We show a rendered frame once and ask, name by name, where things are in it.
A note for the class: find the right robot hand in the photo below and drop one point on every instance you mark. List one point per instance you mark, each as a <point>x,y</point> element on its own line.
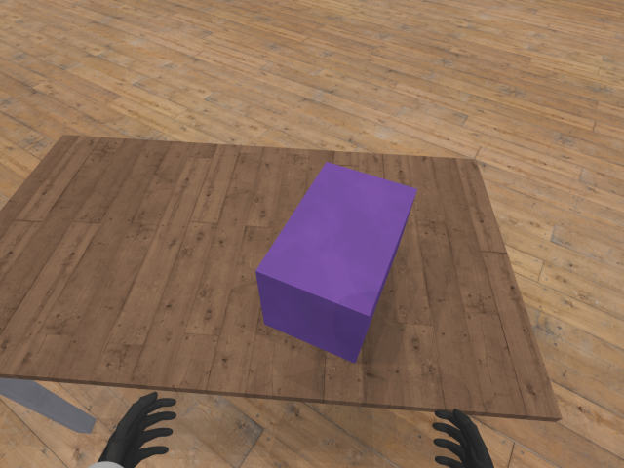
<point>472,450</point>

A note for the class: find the carton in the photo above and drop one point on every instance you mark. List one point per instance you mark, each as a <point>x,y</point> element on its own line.
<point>323,276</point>

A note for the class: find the table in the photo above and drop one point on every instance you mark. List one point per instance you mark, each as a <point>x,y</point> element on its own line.
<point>131,263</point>

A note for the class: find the left robot hand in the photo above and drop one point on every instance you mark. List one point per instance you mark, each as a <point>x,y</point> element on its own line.
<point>124,445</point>

